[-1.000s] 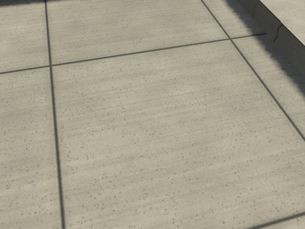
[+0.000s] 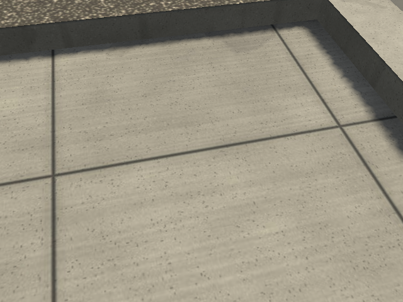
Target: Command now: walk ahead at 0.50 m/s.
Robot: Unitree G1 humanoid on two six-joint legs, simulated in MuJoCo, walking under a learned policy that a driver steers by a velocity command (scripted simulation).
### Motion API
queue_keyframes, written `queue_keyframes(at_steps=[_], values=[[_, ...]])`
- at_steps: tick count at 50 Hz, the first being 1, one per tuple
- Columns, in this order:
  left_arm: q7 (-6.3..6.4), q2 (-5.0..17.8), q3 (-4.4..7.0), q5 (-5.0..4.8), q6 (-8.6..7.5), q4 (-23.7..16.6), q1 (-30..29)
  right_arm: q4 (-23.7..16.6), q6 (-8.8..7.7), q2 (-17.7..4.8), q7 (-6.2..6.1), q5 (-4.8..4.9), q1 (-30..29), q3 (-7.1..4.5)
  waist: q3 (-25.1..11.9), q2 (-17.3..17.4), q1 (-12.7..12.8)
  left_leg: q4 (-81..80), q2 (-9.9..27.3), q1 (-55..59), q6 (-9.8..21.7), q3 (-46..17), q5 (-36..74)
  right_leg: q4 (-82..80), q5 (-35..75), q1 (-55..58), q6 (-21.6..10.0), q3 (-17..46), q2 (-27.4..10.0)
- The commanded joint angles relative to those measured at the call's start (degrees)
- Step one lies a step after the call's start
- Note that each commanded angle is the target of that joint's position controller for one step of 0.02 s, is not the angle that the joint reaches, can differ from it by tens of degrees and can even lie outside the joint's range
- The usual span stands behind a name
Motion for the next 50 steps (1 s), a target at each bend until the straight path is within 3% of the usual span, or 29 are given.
queue_keyframes(at_steps=[1, 6, 9, 11, 12, 13, 14, 15, 16, 17, 18, 19, 21, 23, 26, 30, 35, 38, 39, 40, 41, 42, 43, 44, 45, 46, 47, 48, 50], values=[[-0.17, 2.14, 0.37, 0.22, -0.59, -3.21, -1.50, -3.29, -0.89, -9.15, -0.85, 0.34, -2.83, -2.07, 0.74, 5.78, 1.46, -10.15, 14.34, -0.03, 8.85, -9.13, 10.74, -9.05, 9.85, -1.11, 0.79, 0.49, -0.95], [-1.51, 1.33, -0.31, -0.49, -1.41, -5.63, -10.68, -0.48, 0.01, -10.68, -1.29, 1.17, 2.49, -2.41, 2.87, 5.57, -2.08, -9.19, 15.11, 4.26, 7.77, -6.99, 8.58, -21.49, 15.67, 1.20, 0.35, -1.47, 1.63], [-2.44, 2.35, -0.18, -0.63, -1.81, -7.00, -13.02, 0.85, 0.98, -11.19, -1.57, 1.50, 3.63, -2.77, 3.56, 6.10, -1.84, -6.15, 17.81, 10.04, 6.91, -7.99, 10.94, -24.97, 11.01, 0.38, -1.46, -0.95, 2.26], [-2.74, 3.69, 0.28, -0.54, -2.04, -6.61, -10.68, 1.17, 1.56, -11.87, -1.83, 1.61, 2.91, -3.11, 2.10, 7.05, 0.11, -2.54, 18.60, 12.41, 5.82, -8.17, 17.69, -26.36, 6.75, 4.59, -3.03, -1.88, 3.46], [-2.63, 4.88, 0.97, -0.36, -2.13, -5.43, -6.38, 1.03, 1.85, -12.13, -1.94, 1.70, 1.61, -3.15, -0.43, 7.28, 2.91, 2.58, 17.39, 12.26, 4.82, -6.80, 26.52, -27.82, 6.06, 11.23, -4.19, -3.59, 5.17], [-2.14, 7.44, 2.40, -0.07, -2.17, -2.79, 1.98, 0.97, 2.09, -10.59, -1.97, 1.52, 1.88, -2.57, -5.89, 6.02, 6.60, 12.76, 14.21, 8.77, 3.34, -5.12, 31.04, -28.29, 6.91, 24.20, -5.85, -4.18, 6.01], [-1.49, 11.74, 3.68, 0.62, -2.07, -1.02, 12.39, -0.47, 1.99, -7.40, -1.98, 0.21, 2.48, -1.16, -14.95, -0.34, 10.25, 30.58, 10.48, -2.89, 1.17, -2.82, 16.82, -26.16, 8.69, 42.23, -9.45, 6.81, -4.23], [-1.54, 15.83, 4.44, 0.62, -1.70, 0.06, 14.55, -1.10, 0.69, -0.45, -1.51, 0.50, 9.79, 0.84, -21.48, -15.58, 6.50, 49.71, -0.18, -25.73, -2.35, -2.96, -20.98, -32.50, -2.64, 60.06, -18.26, 33.07, -16.76], [-1.48, 9.73, 2.99, 0.11, -1.66, -0.38, 14.70, -0.09, -0.31, -7.09, -1.27, 1.95, 6.23, -0.68, -20.08, -9.05, 9.44, 56.52, 2.27, -31.91, -1.96, -10.70, -24.33, -36.77, -11.43, 57.99, -17.14, 36.47, -16.14], [-1.19, 7.51, 2.19, 0.22, -1.86, -0.77, 10.71, -1.82, -0.84, -9.99, -1.12, 3.23, 0.85, -1.66, -11.56, -6.29, 9.08, 57.28, 4.98, -35.16, -1.23, -10.18, -19.31, -37.96, -10.30, 50.87, -14.25, 27.51, -14.44], [-1.09, 6.14, 1.72, 0.48, -1.98, -1.13, 6.68, -2.24, -0.84, -9.45, -1.41, 3.01, -1.78, -1.66, -7.52, -2.86, 7.31, 54.99, 7.86, -33.30, -1.35, -8.86, -14.00, -39.55, -6.00, 43.37, -12.59, 20.88, -12.18], [-1.17, 4.30, 1.26, 0.66, -2.20, -1.15, 3.74, -2.27, -0.44, -8.88, -1.64, 2.26, -2.86, -1.95, -4.03, -2.48, 5.83, 51.88, 9.35, -31.47, -1.72, -8.78, -10.50, -41.61, -1.98, 37.35, -11.72, 15.89, -10.20], [-1.27, 2.73, 0.98, 1.27, -3.00, -0.68, 1.29, -1.42, 1.19, -6.71, -1.68, 2.26, -0.29, -2.10, -2.44, -3.77, 3.09, 49.35, 10.97, -25.80, -2.22, -9.19, -6.58, -45.22, 2.95, 30.98, -10.80, 9.07, -8.15], [-1.14, 3.48, 1.33, 1.22, -3.62, 0.37, 0.96, -1.74, 2.41, -4.82, -1.74, 2.22, -0.48, -1.98, -0.66, -2.37, 2.13, 47.56, 11.22, -26.47, -2.86, -9.27, -4.27, -47.31, 8.02, 28.67, -11.19, 4.13, -8.08], [-0.43, 4.78, 1.85, 1.49, -3.67, 1.84, 1.87, -3.28, 2.88, -4.34, -1.66, 1.75, -3.79, -2.12, 1.11, -0.94, 2.41, 40.93, 10.93, -30.57, -3.69, -10.01, 3.31, -48.52, 12.57, 29.87, -11.03, -1.75, -7.66], [0.41, 6.07, 2.09, 1.11, -3.08, 2.85, 2.64, -5.54, 2.36, -3.00, -0.29, 1.40, -10.42, -1.53, 3.02, -0.14, 4.52, 27.78, 10.05, -28.73, -3.33, -5.48, 13.23, -49.50, 14.04, 31.13, -9.33, -9.08, -6.14], [0.75, 7.79, 2.84, -0.07, -1.09, 5.26, 7.28, -10.08, 2.39, -2.42, 1.42, 1.46, -18.21, -1.00, 5.44, 0.68, 7.04, 20.03, 8.85, -32.02, -1.15, -1.59, 9.49, -45.82, 20.55, 41.63, -8.72, -12.37, -9.38], [1.21, 9.89, 3.48, -0.70, 0.27, 4.94, 5.77, -11.44, 2.71, -4.52, 2.15, 1.54, -16.04, -2.09, 2.16, -1.88, 3.95, 19.35, 4.67, -25.09, 1.73, 2.79, 1.26, -36.85, 44.06, 45.14, -7.00, -14.61, -9.99], [1.46, 10.62, 3.68, -0.83, 0.77, 4.68, 5.06, -10.87, 2.90, -5.99, 2.14, 1.66, -11.94, -2.97, -0.49, -2.90, 1.31, 19.68, 2.46, -19.48, 3.04, 4.22, -1.57, -30.31, 52.18, 44.98, -6.36, -15.16, -9.68], [1.62, 10.98, 3.69, -1.02, 1.19, 4.36, 3.85, -9.19, 2.98, -8.41, 1.81, 1.83, -4.36, -4.43, -4.42, -2.45, -3.15, 16.92, 0.17, -9.01, 4.89, 4.72, -0.30, -19.93, 53.65, 41.87, -5.04, -16.17, -8.21], [1.81, 10.18, 3.25, -0.63, 0.97, 3.70, 3.58, -6.72, 3.37, -12.47, 0.75, 1.83, 5.31, -6.51, -9.32, 0.91, -7.78, 13.69, 1.33, 7.89, 7.48, -0.86, 1.72, -4.56, 41.84, 30.76, -2.59, -16.38, -5.79], [0.85, 1.59, 0.68, 1.70, -0.45, 0.80, 8.54, -6.18, 3.42, -19.03, -0.14, 2.28, 6.15, -7.74, -13.12, 16.56, -1.97, 11.34, 16.27, 28.52, 17.11, -30.14, -3.71, 16.85, -10.48, 3.61, 1.31, -14.24, 4.77], [-0.03, 3.07, 0.29, 0.01, -3.13, -0.35, 5.15, -8.32, 2.49, -16.41, 0.10, 1.65, 6.73, -6.51, -21.88, 12.47, -3.54, 1.14, 22.76, 34.05, 22.21, -51.38, -11.53, 26.11, -24.54, -5.24, 1.16, 0.44, 9.74], [-0.72, 6.44, 1.21, -2.32, -4.74, -2.18, -1.28, -8.11, 1.71, -12.59, 0.28, 1.03, 5.22, -5.36, -15.08, 8.69, -5.20, -0.80, 21.27, 30.25, 18.61, -43.84, -8.34, 25.72, -19.76, -10.53, -0.51, 3.31, 6.24], [-0.67, 5.98, 0.94, -2.30, -5.52, -2.67, -2.56, -8.39, 1.17, -10.74, 0.27, 1.23, 2.06, -4.85, -9.62, 5.27, -2.99, -0.56, 18.87, 22.20, 16.39, -36.17, -3.99, 20.80, -14.75, -9.56, -1.59, 3.00, 3.62], [-0.23, 6.06, 1.23, -0.77, -5.60, -1.91, -2.55, -9.09, 0.97, -8.77, 0.26, 1.30, -2.14, -4.27, -5.66, 2.45, -0.29, -1.00, 16.42, 13.57, 14.68, -30.31, 2.24, 15.35, -11.89, -5.93, -1.32, 2.75, 1.68], [-0.07, 6.93, 1.79, 0.13, -4.99, -1.48, -1.41, -10.12, 0.83, -7.17, 0.00, 0.77, -4.77, -3.65, -4.52, 3.46, 1.83, -2.01, 14.80, 7.76, 13.97, -26.62, 7.40, 11.92, -9.77, -1.44, -0.91, 3.11, 0.32], [-0.15, 6.92, 1.99, 0.44, -4.16, -1.42, -0.56, -10.74, 0.85, -7.07, -0.21, 0.52, -5.72, -3.51, -3.90, 3.96, 2.97, -3.20, 13.84, 4.22, 13.83, -25.35, 9.67, 9.88, -8.74, 1.25, -0.22, 3.04, 0.05], [-0.06, 5.28, 1.74, 1.05, -2.94, -1.78, -0.63, -10.74, 0.71, -8.45, -0.84, 0.89, -5.13, -3.82, -2.78, 3.68, 3.66, -4.43, 12.79, -0.54, 14.00, -22.09, 14.19, 4.50, -6.71, 2.75, 1.72, 1.68, 0.31]])
Keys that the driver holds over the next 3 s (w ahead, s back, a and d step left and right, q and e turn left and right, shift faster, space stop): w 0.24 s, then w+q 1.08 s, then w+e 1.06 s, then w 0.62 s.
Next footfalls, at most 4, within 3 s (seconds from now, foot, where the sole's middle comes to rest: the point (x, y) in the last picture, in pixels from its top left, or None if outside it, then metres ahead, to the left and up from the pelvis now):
0.28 right None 0.33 -0.16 -0.78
0.82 left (163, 275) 0.59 0.11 -0.78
1.30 right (183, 191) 0.93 0.04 -0.78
1.74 left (101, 185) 0.96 0.37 -0.78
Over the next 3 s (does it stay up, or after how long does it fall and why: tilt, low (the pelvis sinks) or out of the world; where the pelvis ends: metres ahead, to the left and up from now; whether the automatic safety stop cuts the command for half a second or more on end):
stays up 1.55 0.35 0.00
